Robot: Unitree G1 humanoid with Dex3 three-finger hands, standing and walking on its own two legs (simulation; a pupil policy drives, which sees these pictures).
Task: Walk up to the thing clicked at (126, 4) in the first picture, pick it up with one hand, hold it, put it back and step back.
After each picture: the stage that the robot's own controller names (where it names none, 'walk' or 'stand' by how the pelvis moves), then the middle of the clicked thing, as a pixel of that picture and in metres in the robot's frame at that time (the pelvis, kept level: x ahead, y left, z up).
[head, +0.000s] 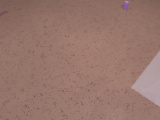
stand; (125, 5) +2.24 -0.57 -0.72
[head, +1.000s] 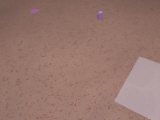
walk; (100, 15) +2.16 -0.05 -0.68
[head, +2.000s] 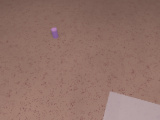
walk; (54, 33) +1.45 +0.43 -0.71
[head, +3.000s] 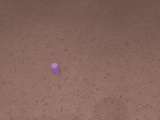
walk; (55, 68) +0.96 +0.39 -0.72
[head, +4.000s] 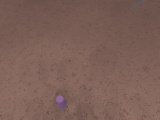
walk; (61, 101) +0.60 +0.29 -0.71
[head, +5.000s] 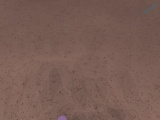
stand; out of the picture +0.41 +0.22 -0.70
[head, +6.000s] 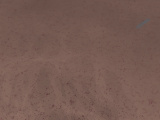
stand; out of the picture +0.35 +0.19 -0.72
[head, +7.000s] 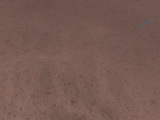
stand; out of the picture +0.35 +0.19 -0.72
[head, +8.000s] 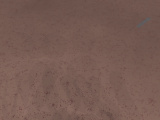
stand; out of the picture +0.36 +0.21 -0.73
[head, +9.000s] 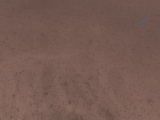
stand; out of the picture +0.34 +0.21 -0.73
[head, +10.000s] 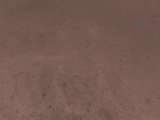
stand; out of the picture +0.34 +0.22 -0.73
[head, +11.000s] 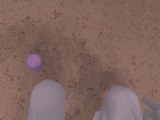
go down; (35, 63) +0.41 +0.23 -0.37
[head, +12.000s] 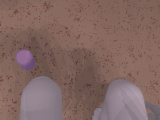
go down; (26, 60) +0.41 +0.24 -0.30
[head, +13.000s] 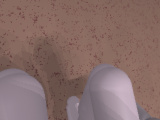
close in; out of the picture +0.40 +0.28 -0.22
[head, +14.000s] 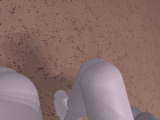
close; out of the picture +0.40 +0.29 -0.22
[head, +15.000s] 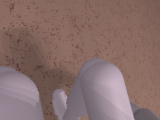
lift; out of the picture +0.38 +0.28 -0.23
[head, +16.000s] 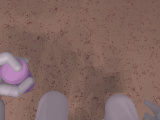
lift; (19, 77) +0.32 +0.22 -0.02
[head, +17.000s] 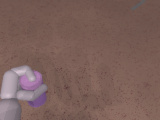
hold; (34, 89) +0.32 +0.18 -0.01
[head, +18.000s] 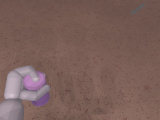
hold; (37, 89) +0.32 +0.17 +0.00
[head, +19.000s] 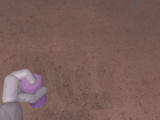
crouch; (34, 91) +0.32 +0.18 -0.03
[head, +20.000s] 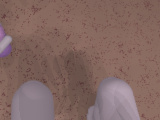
lower; out of the picture +0.45 +0.25 -0.09
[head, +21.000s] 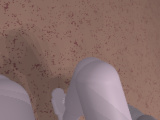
lower; out of the picture +0.42 +0.30 -0.22
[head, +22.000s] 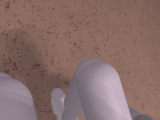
lower; out of the picture +0.41 +0.30 -0.23
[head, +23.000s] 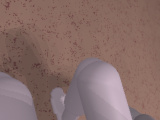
lower; out of the picture +0.41 +0.30 -0.23
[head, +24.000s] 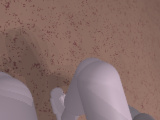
lower; out of the picture +0.41 +0.30 -0.23
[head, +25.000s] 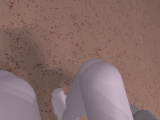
draw back; out of the picture +0.41 +0.28 -0.23
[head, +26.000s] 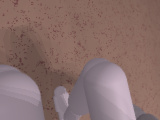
stand; out of the picture +0.41 +0.28 -0.23
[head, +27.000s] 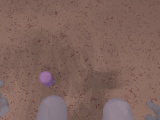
walk; (46, 79) +0.42 +0.21 -0.46
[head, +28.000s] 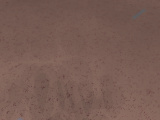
stand; out of the picture +0.36 +0.19 -0.66
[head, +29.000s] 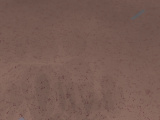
stand; out of the picture +0.37 +0.20 -0.67
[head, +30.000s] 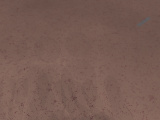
stand; out of the picture +0.38 +0.18 -0.71
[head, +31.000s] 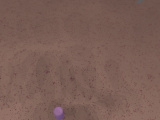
walk; (59, 113) +0.42 +0.19 -0.70
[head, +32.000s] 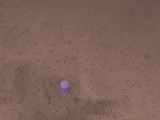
walk; (64, 87) +0.58 +0.13 -0.69
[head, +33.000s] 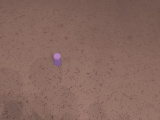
walk; (57, 59) +0.88 +0.21 -0.71
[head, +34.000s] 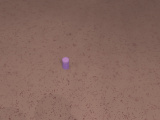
stand; (65, 63) +0.99 +0.19 -0.71
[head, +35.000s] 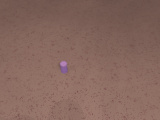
stand; (63, 67) +0.99 +0.22 -0.73
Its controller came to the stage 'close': yes
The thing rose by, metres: 0.70
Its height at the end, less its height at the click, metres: +0.00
